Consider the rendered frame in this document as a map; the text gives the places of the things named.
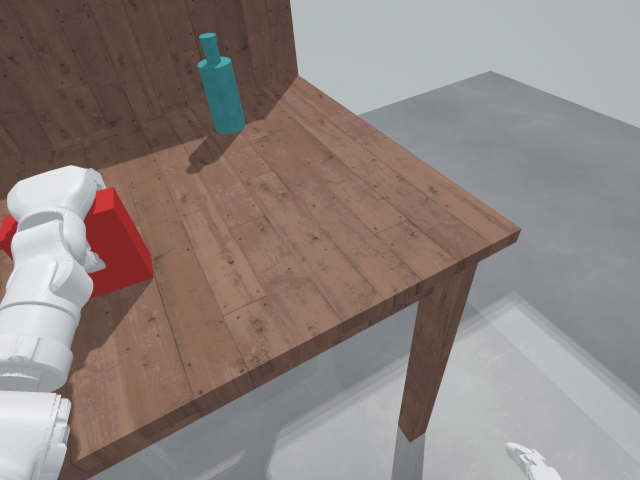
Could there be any left robot upper arm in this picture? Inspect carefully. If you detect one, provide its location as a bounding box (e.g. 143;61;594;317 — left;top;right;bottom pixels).
0;391;71;480

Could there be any robot right hand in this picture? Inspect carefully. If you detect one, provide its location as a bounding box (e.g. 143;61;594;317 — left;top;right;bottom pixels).
505;442;562;480

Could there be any robot left hand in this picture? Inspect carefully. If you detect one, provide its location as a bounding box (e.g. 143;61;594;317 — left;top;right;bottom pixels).
7;165;106;273

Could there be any sponge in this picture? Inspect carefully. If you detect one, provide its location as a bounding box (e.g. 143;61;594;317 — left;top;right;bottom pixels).
0;187;154;299

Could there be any left robot forearm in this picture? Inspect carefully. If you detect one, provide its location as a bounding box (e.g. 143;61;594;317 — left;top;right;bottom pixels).
0;207;93;393

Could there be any table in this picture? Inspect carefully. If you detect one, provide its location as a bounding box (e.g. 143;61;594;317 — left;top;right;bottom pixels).
0;0;521;480

